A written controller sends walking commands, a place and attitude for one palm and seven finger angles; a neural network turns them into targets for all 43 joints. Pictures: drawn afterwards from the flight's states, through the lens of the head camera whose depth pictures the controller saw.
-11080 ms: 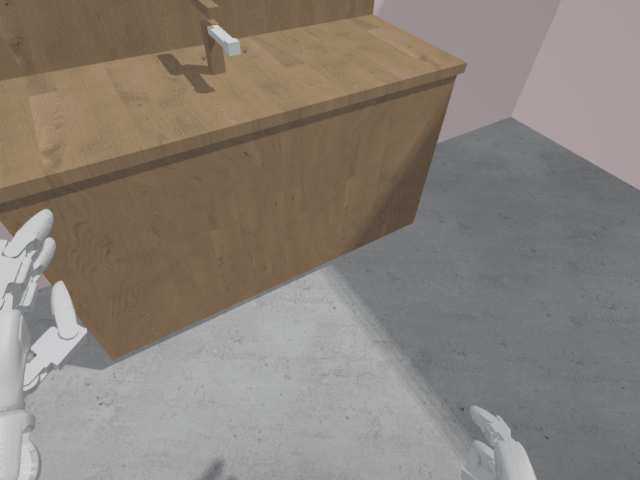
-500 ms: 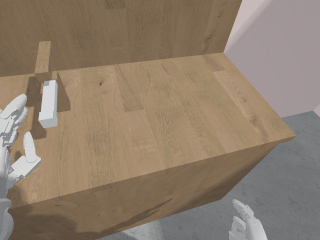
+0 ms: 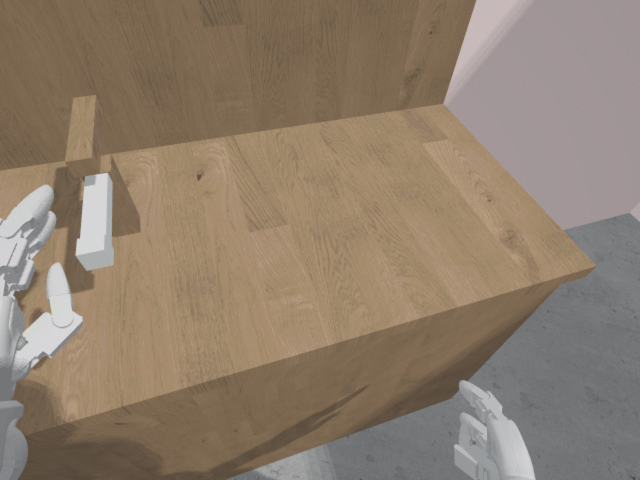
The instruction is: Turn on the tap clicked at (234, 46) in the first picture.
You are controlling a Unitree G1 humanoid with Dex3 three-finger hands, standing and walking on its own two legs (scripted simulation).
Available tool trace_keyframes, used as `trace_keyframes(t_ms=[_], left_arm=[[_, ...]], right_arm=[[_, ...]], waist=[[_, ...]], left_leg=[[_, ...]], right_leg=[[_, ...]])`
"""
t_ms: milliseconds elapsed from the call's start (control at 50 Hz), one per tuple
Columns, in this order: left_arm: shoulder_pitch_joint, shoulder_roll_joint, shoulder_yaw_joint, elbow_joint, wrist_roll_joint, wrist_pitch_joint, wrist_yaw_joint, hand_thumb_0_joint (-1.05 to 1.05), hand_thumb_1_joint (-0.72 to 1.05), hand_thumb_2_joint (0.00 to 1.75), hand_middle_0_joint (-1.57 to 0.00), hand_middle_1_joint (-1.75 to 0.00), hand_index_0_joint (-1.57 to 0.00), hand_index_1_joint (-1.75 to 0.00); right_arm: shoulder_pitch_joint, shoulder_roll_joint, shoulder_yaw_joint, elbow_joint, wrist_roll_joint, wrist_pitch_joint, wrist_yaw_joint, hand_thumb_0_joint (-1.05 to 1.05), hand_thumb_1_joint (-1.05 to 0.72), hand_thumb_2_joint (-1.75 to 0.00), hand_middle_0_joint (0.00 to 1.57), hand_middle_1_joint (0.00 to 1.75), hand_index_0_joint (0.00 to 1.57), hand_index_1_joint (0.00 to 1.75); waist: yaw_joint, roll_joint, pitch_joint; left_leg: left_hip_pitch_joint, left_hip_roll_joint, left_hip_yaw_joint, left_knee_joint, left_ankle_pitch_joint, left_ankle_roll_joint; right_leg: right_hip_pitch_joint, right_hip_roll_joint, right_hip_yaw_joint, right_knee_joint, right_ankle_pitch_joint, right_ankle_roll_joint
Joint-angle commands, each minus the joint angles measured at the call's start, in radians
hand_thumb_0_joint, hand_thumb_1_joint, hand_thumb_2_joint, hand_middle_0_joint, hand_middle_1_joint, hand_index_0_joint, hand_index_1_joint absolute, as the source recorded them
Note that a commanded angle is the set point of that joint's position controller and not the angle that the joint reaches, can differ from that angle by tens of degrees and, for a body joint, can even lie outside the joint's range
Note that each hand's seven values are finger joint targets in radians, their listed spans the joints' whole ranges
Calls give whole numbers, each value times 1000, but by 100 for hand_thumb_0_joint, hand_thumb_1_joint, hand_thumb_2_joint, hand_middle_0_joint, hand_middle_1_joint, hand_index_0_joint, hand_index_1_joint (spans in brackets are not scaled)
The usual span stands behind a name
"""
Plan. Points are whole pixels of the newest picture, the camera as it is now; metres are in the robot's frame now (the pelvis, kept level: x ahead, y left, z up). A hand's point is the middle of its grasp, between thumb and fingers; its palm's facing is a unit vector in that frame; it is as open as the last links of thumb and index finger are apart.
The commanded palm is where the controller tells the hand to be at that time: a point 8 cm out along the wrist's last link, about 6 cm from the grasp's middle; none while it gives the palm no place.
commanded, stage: come to a stop and stand still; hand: left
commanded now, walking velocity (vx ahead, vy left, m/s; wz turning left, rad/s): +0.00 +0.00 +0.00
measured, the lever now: (95, 252) +0.32 +0.28 +0.12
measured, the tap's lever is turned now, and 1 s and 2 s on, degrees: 0 0 0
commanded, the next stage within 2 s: look again from close up in 0.42 s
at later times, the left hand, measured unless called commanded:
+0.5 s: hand (63, 317) +0.22 +0.25 +0.16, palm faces +0.40 -0.84 -0.37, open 7.4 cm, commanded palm +0.16 +0.28 +0.18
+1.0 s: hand (33, 275) +0.24 +0.27 +0.19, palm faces +0.44 -0.79 -0.43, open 7.4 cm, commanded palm +0.16 +0.28 +0.18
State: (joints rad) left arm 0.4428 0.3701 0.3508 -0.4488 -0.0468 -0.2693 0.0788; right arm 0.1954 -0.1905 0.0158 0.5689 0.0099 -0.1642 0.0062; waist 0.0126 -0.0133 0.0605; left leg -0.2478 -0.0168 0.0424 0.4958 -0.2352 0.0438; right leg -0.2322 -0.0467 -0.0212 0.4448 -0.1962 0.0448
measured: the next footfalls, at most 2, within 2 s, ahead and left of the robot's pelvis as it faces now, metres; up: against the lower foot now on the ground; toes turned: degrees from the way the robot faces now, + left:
none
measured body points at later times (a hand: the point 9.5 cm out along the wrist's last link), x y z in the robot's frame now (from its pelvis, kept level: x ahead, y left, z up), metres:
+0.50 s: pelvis +0.00 +0.00 +0.00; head +0.03 +0.02 +0.45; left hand +0.19 +0.29 +0.18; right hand +0.20 -0.22 -0.06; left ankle +0.02 +0.09 -0.74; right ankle +0.03 -0.15 -0.74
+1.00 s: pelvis +0.00 -0.01 +0.00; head +0.03 +0.02 +0.45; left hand +0.21 +0.31 +0.21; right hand +0.19 -0.22 -0.07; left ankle +0.02 +0.09 -0.74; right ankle +0.02 -0.15 -0.74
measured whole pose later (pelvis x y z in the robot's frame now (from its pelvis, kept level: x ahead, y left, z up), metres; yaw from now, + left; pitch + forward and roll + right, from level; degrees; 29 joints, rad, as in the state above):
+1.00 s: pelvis +0.00 -0.01 +0.00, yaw +3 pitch -1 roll -1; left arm 0.17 0.50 0.38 -0.38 -0.04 -0.14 0.06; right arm 0.23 -0.21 0.04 0.56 -0.01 -0.12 -0.04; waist 0.07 -0.03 0.08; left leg -0.25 -0.03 -0.01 0.51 -0.23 0.03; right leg -0.22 -0.05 -0.05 0.47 -0.23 0.01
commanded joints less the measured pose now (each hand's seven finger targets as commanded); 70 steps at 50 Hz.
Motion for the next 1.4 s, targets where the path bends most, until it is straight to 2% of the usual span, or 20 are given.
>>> trace_keyframes(t_ms=[0,140,400,520,880,900,920,940,960,980,1000,1060,1100,1140,1180,1200,1220,1240,1300,1380], left_arm=[[-169,219,179,-205,-20,-49,40,0,90,90,-20,-30,-20,-30],[-201,124,65,-205,3,-45,43,0,90,90,-20,-30,-20,-30],[-77,164,134,-229,-6,-23,43,0,90,90,-20,-30,-20,-30],[-109,126,86,-217,-3,-9,39,0,90,90,-20,-30,-20,-30],[-62,151,114,-246,0,3,49,0,90,90,-20,-30,-20,-30],[-1000,899,365,-623,42,-139,68,0,90,90,-20,-30,-20,-30],[-622,419,302,-13,86,59,23,0,90,90,-20,-30,-20,-30],[-434,236,110,35,-34,143,-11,0,90,90,-20,-30,-20,-30],[-475,187,137,-63,-70,187,-57,0,90,90,-20,-30,-20,-30],[-322,178,117,-50,-112,252,-91,0,90,90,-20,-30,-20,-30],[-220,26,-6,-16,-128,327,-118,0,90,90,-20,-30,-20,-30],[-125,124,20,-177,-57,358,-123,0,90,90,-20,-30,-20,-30],[-132,219,128,-275,-44,316,-81,0,90,90,-20,-30,-20,-30],[-139,206,175,-256,-66,223,-27,0,90,90,-20,-30,-20,-30],[-184,244,223,-310,-88,129,20,0,90,90,-20,-30,-20,-30],[-269,300,253,-343,-75,110,53,0,90,90,-20,-30,-20,-30],[-293,228,178,-335,-59,91,73,0,90,90,-20,-30,-20,-30],[-218,191,166,-228,-63,95,82,0,90,90,-20,-30,-20,-30],[-339,192,104,-152,-61,143,45,0,90,90,-20,-30,-20,-30],[-387,214,56,-105,-94,247,-44,0,90,90,-20,-30,-20,-30]], right_arm=[[-107,-132,-50,-145,11,-47,-45,0,-90,-90,20,30,20,30],[-92,-130,-49,-125,6,-70,-47,0,-90,-90,20,30,20,30],[-103,-126,-46,-143,9,-32,-43,0,-90,-90,20,30,20,30],[-92,-133,-45,-139,3,-23,-45,0,-90,-90,20,30,20,30],[-84,-134,-56,-148,7,-10,-46,0,-90,-90,20,30,20,30],[59,-183,99,-255,70,27,-128,0,-90,-90,20,30,20,30],[-87,-147,-71,-132,-71,10,-102,0,-90,-90,20,30,20,30],[-59,-173,-51,-158,-35,-11,-39,0,-90,-90,20,30,20,30],[-76,-203,-61,-120,-29,-21,-28,0,-90,-90,20,30,20,30],[-87,-204,-65,-115,-9,-22,-31,0,-90,-90,20,30,20,30],[-160,-179,-33,-128,28,-18,-16,0,-90,-90,20,30,20,30],[-176,-197,-37,-140,15,-15,5,0,-90,-90,20,30,20,30],[-223,-195,-30,-159,21,1,1,0,-90,-90,20,30,20,30],[-211,-162,-28,-154,-5,-11,-17,0,-90,-90,20,30,20,30],[-201,-160,-35,-142,-9,-17,-33,0,-90,-90,20,30,20,30],[-209,-162,-29,-134,1,-15,-39,0,-90,-90,20,30,20,30],[-181,-135,-25,-135,-8,-27,-40,0,-90,-90,20,30,20,30],[-169,-135,-25,-113,-5,-33,-44,0,-90,-90,20,30,20,30],[-193,-155,-12,-96,9,-32,-70,0,-90,-90,20,30,20,30],[-209,-168,-10,-96,15,-39,-117,0,-90,-90,20,30,20,30]], waist=[[13,39,-140],[17,76,-129],[15,71,-159],[11,65,-151],[12,74,-155],[-76,311,-201],[96,246,-338],[53,185,-288],[57,167,-347],[83,161,-340],[82,139,-277],[75,35,-176],[75,23,-204],[71,7,-168],[75,62,-220],[67,151,-223],[71,203,-231],[55,164,-178],[19,111,-140],[32,46,-141]], left_leg=[[-17,74,-90,-133,-2,-27],[-10,66,-94,-138,-20,-22],[12,70,-88,-136,157,-43],[8,68,-84,-147,100,-38],[-10,80,-103,-149,95,-36],[-209,82,-143,-132,-162,-4],[111,31,-88,-90,214,-103],[148,30,-105,-76,461,-133],[260,47,-85,-45,524,-132],[261,47,-77,-44,553,-120],[237,49,-68,-47,489,-114],[91,48,-73,-59,321,-74],[52,38,-68,-63,114,-56],[11,26,-72,-43,49,-57],[2,20,-62,-4,18,-52],[-1,14,-52,0,-72,-49],[-11,5,-57,1,-55,-56],[-23,11,-60,17,-79,-51],[-48,-5,-53,39,-199,-28],[-52,-8,-56,54,-181,-16]], right_leg=[[83,-16,38,-62,24,-51],[112,-14,43,-88,31,-57],[165,-2,11,-73,169,-51],[158,1,12,-93,140,-46],[190,-12,14,-83,149,-51],[219,52,14,90,-106,19],[118,46,-62,91,22,-104],[39,74,-103,54,110,-102],[2,80,-82,34,172,-84],[28,71,-85,37,182,-81],[-11,81,-91,50,137,-76],[-10,66,-115,55,142,-68],[-35,79,-98,82,37,-65],[-69,83,-102,87,-27,-67],[-84,78,-85,98,-68,-63],[-115,73,-63,103,-127,-62],[-99,66,-65,96,-122,-73],[-131,66,-68,98,-130,-67],[-172,46,-38,59,-227,-53],[-129,11,18,-12,-308,-43]])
